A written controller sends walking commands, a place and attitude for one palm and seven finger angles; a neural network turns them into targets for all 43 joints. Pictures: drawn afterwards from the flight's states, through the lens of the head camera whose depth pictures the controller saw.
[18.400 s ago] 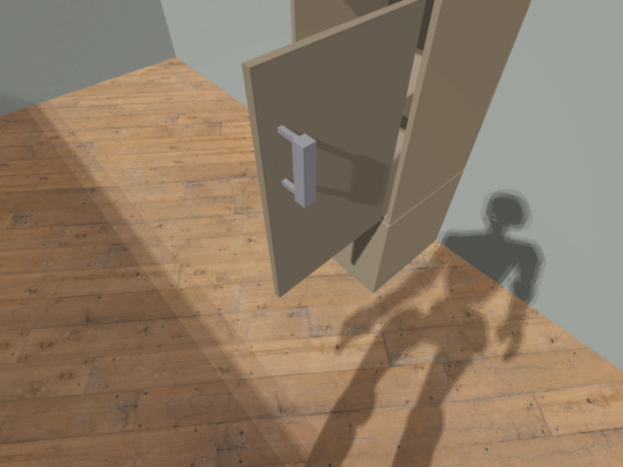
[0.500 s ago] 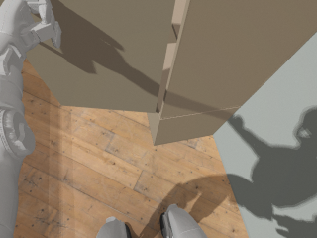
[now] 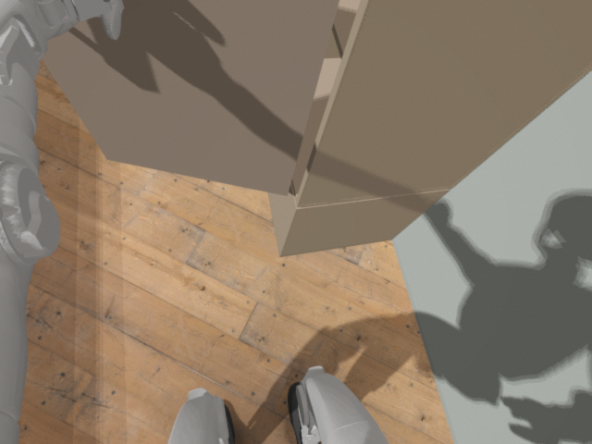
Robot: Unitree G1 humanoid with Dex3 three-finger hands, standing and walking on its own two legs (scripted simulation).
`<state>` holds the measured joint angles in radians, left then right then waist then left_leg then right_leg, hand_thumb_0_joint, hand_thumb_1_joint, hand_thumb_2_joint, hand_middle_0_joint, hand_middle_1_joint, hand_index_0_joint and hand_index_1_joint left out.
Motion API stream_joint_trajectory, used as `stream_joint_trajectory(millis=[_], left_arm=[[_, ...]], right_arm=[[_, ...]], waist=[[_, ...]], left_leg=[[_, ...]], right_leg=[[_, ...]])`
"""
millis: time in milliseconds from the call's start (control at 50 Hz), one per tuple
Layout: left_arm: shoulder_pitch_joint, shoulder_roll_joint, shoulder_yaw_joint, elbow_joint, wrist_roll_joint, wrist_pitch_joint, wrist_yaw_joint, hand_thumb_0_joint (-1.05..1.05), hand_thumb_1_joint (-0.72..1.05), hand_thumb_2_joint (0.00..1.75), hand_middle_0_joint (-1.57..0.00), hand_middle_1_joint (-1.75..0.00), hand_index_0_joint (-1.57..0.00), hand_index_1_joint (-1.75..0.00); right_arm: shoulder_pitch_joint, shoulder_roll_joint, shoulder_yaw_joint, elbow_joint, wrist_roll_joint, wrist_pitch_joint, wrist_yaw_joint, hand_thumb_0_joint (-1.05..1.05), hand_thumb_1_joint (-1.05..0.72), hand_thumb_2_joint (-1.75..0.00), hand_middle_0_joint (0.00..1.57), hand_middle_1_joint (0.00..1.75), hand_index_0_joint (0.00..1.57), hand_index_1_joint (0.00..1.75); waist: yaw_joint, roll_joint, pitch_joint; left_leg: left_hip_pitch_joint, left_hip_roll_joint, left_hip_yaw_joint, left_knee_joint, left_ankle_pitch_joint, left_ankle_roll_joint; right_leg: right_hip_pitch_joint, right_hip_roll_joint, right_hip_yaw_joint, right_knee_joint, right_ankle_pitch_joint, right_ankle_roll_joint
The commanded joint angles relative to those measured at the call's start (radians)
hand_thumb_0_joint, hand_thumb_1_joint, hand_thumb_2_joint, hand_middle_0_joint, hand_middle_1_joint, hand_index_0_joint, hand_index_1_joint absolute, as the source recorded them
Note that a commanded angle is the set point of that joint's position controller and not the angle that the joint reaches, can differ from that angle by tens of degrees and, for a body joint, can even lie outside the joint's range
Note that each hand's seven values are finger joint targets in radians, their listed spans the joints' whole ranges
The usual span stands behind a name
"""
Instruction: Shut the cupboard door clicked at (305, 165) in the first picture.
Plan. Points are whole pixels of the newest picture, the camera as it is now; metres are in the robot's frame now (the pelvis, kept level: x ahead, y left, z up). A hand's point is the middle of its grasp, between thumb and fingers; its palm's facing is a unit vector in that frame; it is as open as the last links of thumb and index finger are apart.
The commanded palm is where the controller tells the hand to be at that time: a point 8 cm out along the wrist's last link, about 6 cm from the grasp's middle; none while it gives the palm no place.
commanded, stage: pull the fist back off the door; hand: left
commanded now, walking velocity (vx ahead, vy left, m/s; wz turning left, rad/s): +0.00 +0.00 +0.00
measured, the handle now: out of the picture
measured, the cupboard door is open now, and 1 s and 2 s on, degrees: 70 63 63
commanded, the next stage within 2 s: draw the hand back to the body in 0.92 s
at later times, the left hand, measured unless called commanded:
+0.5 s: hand out of the picture +0.61 +0.08 +0.15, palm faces +0.05 -1.00 -0.02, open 3.1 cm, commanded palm +0.56 +0.13 +0.15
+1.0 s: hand (133, 55) +0.52 +0.09 +0.14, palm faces +0.03 -1.00 -0.01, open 3.1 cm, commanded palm +0.51 +0.14 +0.15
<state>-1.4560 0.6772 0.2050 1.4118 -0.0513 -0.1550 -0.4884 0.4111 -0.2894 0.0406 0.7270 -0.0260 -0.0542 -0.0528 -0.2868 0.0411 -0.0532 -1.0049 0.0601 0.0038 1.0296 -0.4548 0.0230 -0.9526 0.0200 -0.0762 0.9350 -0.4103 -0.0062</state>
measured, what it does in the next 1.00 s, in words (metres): stands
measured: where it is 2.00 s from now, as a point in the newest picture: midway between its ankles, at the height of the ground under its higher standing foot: outside the picture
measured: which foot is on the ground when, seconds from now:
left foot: down 0.00-1.00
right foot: down 0.00-1.00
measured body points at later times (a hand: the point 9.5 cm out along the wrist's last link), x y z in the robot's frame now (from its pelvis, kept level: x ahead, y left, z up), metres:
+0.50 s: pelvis +0.01 -0.01 +0.02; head +0.16 -0.02 +0.44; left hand +0.60 +0.13 +0.15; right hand -0.10 -0.23 -0.08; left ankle +0.01 +0.10 -0.67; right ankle +0.01 -0.12 -0.67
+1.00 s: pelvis +0.02 -0.01 +0.03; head +0.10 -0.01 +0.47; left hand +0.52 +0.14 +0.15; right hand +0.06 -0.28 -0.09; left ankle +0.01 +0.10 -0.67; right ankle +0.01 -0.12 -0.67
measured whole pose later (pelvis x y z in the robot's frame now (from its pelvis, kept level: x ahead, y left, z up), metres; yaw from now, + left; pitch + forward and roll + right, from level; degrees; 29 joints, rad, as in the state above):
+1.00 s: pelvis +0.02 -0.01 +0.03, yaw +1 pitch +15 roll -1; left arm -0.98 0.26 0.24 1.19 -0.06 -0.34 0.03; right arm 0.35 -0.27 -0.01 0.67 -0.02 0.00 0.03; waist -0.15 0.04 -0.09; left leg -0.69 0.04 0.03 0.83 -0.41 0.01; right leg -0.66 0.00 -0.06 0.78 -0.39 -0.01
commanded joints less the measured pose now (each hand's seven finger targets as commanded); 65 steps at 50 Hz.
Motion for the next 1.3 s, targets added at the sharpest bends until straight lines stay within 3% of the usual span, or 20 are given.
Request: stream_joint_trajectory(millis=[0,20,40,80,140,160,240,300,400,460,560,640,820,880,940,960,1020,1100,1160,1280], left_arm=[[-0.612,0.045,0.007,-0.226,-0.03,-0.055,-0.018,0.0,0.9,0.9,-1.3,-1.5,-1.3,-1.5],[-0.601,0.039,0.0,-0.197,-0.027,-0.045,-0.017,0.0,0.9,0.9,-1.3,-1.5,-1.3,-1.5],[-0.621,0.119,0.235,-0.186,-0.086,-0.012,0.192,0.0,0.9,0.9,-1.3,-1.5,-1.3,-1.5],[-0.582,0.096,0.236,-0.162,-0.032,-0.003,0.389,0.0,0.9,0.9,-1.3,-1.5,-1.3,-1.5],[-0.595,0.032,0.188,-0.284,0.125,-0.08,0.613,0.0,0.9,0.9,-1.3,-1.5,-1.3,-1.5],[-0.565,0.022,0.161,-0.29,0.17,-0.107,0.639,0.0,0.9,0.9,-1.3,-1.5,-1.3,-1.5],[-0.52,-0.002,0.114,-0.243,0.171,-0.115,0.569,0.0,0.9,0.9,-1.3,-1.5,-1.3,-1.5],[-0.502,0.089,0.203,-0.249,0.123,-0.092,0.53,0.0,0.9,0.9,-1.3,-1.5,-1.3,-1.5],[-0.369,0.102,0.245,-0.326,0.104,-0.185,0.541,0.0,0.9,0.9,-1.3,-1.5,-1.3,-1.5],[-0.245,0.006,0.189,-0.286,0.102,-0.196,0.534,0.0,0.9,0.9,-1.3,-1.5,-1.3,-1.5],[-0.123,-0.015,0.206,-0.321,0.05,-0.192,0.502,0.0,0.9,0.9,-1.3,-1.5,-1.3,-1.5],[-0.094,-0.114,0.142,-0.454,0.024,-0.244,0.492,0.0,0.9,0.9,-1.3,-1.5,-1.3,-1.5],[0.008,-0.237,0.065,-0.529,-0.015,-0.263,0.497,0.0,0.9,0.9,-1.3,-1.5,-1.3,-1.5],[-0.079,-0.288,0.008,-0.501,-0.014,-0.261,0.511,0.0,0.9,0.9,-1.3,-1.5,-1.3,-1.5],[-0.123,-0.245,0.041,-0.455,-0.013,-0.254,0.529,0.0,0.9,0.9,-1.3,-1.5,-1.3,-1.5],[-0.1,-0.216,0.069,-0.432,-0.008,-0.256,0.533,0.0,0.9,0.9,-1.3,-1.5,-1.3,-1.5],[-0.105,-0.213,0.061,-0.409,0.006,-0.27,0.53,0.0,0.9,0.9,-1.3,-1.5,-1.3,-1.5],[0.142,-0.174,0.132,-0.502,-0.016,-0.277,0.495,0.0,0.9,0.9,-1.3,-1.5,-1.3,-1.5],[0.305,-0.21,0.112,-0.604,-0.048,-0.237,0.456,0.0,0.9,0.9,-1.3,-1.5,-1.3,-1.5],[0.428,-0.227,0.074,-0.925,-0.107,-0.18,0.427,0.0,0.9,0.9,-1.3,-1.5,-1.3,-1.5]], right_arm=[[0.246,-0.209,-0.07,0.007,0.004,-0.02,-0.015,0.0,-0.9,-0.9,0.2,0.3,0.2,0.3],[0.24,-0.206,-0.065,0.014,0.002,-0.019,-0.015,0.0,-0.9,-0.9,0.2,0.3,0.2,0.3],[0.304,-0.168,-0.043,-0.036,-0.011,-0.026,0.001,0.0,-0.9,-0.9,0.2,0.3,0.2,0.3],[0.334,-0.172,-0.043,-0.047,-0.034,-0.028,0.034,0.0,-0.9,-0.9,0.2,0.3,0.2,0.3],[0.363,-0.155,-0.055,-0.065,-0.085,-0.016,0.098,0.0,-0.9,-0.9,0.2,0.3,0.2,0.3],[0.37,-0.157,-0.065,-0.064,-0.089,-0.009,0.117,0.0,-0.9,-0.9,0.2,0.3,0.2,0.3],[0.376,-0.169,-0.083,-0.064,-0.068,0.028,0.128,0.0,-0.9,-0.9,0.2,0.3,0.2,0.3],[0.377,-0.173,-0.075,-0.078,-0.054,0.045,0.109,0.0,-0.9,-0.9,0.2,0.3,0.2,0.3],[0.366,-0.152,-0.078,-0.086,-0.052,0.036,0.107,0.0,-0.9,-0.9,0.2,0.3,0.2,0.3],[0.36,-0.151,-0.091,-0.082,-0.046,0.041,0.113,0.0,-0.9,-0.9,0.2,0.3,0.2,0.3],[0.334,-0.152,-0.101,-0.093,-0.029,0.051,0.104,0.0,-0.9,-0.9,0.2,0.3,0.2,0.3],[0.294,-0.138,-0.113,-0.097,-0.022,0.051,0.103,0.0,-0.9,-0.9,0.2,0.3,0.2,0.3],[0.189,-0.124,-0.119,-0.092,0.003,0.049,0.091,0.0,-0.9,-0.9,0.2,0.3,0.2,0.3],[0.17,-0.123,-0.114,-0.078,0.008,0.046,0.083,0.0,-0.9,-0.9,0.2,0.3,0.2,0.3],[0.146,-0.129,-0.108,-0.072,0.007,0.037,0.075,0.0,-0.9,-0.9,0.2,0.3,0.2,0.3],[0.144,-0.128,-0.107,-0.074,0.006,0.034,0.074,0.0,-0.9,-0.9,0.2,0.3,0.2,0.3],[0.135,-0.126,-0.099,-0.077,0.003,0.029,0.075,0.0,-0.9,-0.9,0.2,0.3,0.2,0.3],[0.112,-0.122,-0.101,-0.143,0.013,0.036,0.08,0.0,-0.9,-0.9,0.2,0.3,0.2,0.3],[0.081,-0.113,-0.104,-0.185,0.034,0.046,0.076,0.0,-0.9,-0.9,0.2,0.3,0.2,0.3],[-0.006,-0.101,-0.1,-0.217,0.063,0.033,0.043,0.0,-0.9,-0.9,0.2,0.3,0.2,0.3]], waist=[[-0.096,0.22,-0.584],[-0.098,0.204,-0.559],[-0.064,0.224,-0.542],[-0.083,0.121,-0.539],[-0.069,0.227,-0.609],[-0.066,0.229,-0.63],[-0.063,0.183,-0.647],[-0.035,0.164,-0.65],[0.01,0.123,-0.616],[0.014,0.059,-0.55],[0.056,0.014,-0.527],[0.075,0.092,-0.561],[0.103,0.057,-0.502],[0.066,0.021,-0.421],[0.058,-0.018,-0.426],[0.076,-0.023,-0.432],[0.076,0.006,-0.452],[0.183,0.027,-0.588],[0.206,-0.085,-0.519],[0.222,-0.053,-0.406]], left_leg=[[0.652,-0.029,-0.078,-0.039,0.539,0.02],[0.603,-0.03,-0.077,-0.036,0.501,0.021],[0.461,-0.011,-0.088,-0.053,0.448,0.011],[0.391,-0.014,-0.098,-0.069,0.408,0.013],[0.455,-0.017,-0.101,-0.042,0.497,0.003],[0.488,-0.017,-0.104,-0.044,0.512,-0.001],[0.506,-0.033,-0.081,-0.095,0.48,0.002],[0.484,-0.04,-0.065,-0.135,0.445,0.009],[0.479,-0.042,-0.041,-0.173,0.463,0.009],[0.46,-0.047,-0.021,-0.199,0.447,0.011],[0.459,-0.059,0.006,-0.236,0.446,0.012],[0.592,-0.056,0.004,-0.233,0.531,0.003],[0.66,-0.054,0.0,-0.252,0.542,-0.005],[0.642,-0.052,-0.011,-0.261,0.472,-0.004],[0.594,-0.06,-0.012,-0.263,0.404,0.0],[0.582,-0.062,-0.014,-0.263,0.407,-0.002],[0.587,-0.06,-0.02,-0.254,0.418,-0.006],[0.652,-0.06,-0.005,-0.269,0.552,-0.011],[0.596,-0.062,0.027,-0.308,0.508,0.004],[0.648,-0.063,0.046,-0.382,0.413,0.014]], right_leg=[[-0.007,0.063,-0.005,-0.09,0.338,-0.026],[0.0,0.062,-0.006,-0.091,0.325,-0.025],[0.069,0.043,0.024,-0.123,0.313,-0.017],[0.118,0.037,0.018,-0.112,0.298,0.0],[0.063,0.028,0.016,-0.08,0.327,0.002],[0.056,0.03,0.014,-0.079,0.321,0.0],[0.169,0.037,0.025,-0.126,0.368,-0.005],[0.255,0.04,0.035,-0.157,0.387,-0.004],[0.35,0.041,0.044,-0.18,0.45,-0.002],[0.382,0.04,0.044,-0.203,0.472,0.001],[0.475,0.036,0.054,-0.228,0.536,0.001],[0.448,0.036,0.047,-0.222,0.574,-0.005],[0.439,0.031,0.037,-0.224,0.556,-0.006],[0.388,0.029,0.033,-0.231,0.489,-0.002],[0.397,0.022,0.047,-0.23,0.461,0.002],[0.413,0.02,0.049,-0.224,0.463,-0.001],[0.393,0.017,0.049,-0.207,0.452,-0.003],[0.52,0.02,0.046,-0.192,0.555,-0.012],[0.624,0.026,0.048,-0.232,0.608,-0.006],[0.686,0.02,0.052,-0.309,0.547,-0.003]])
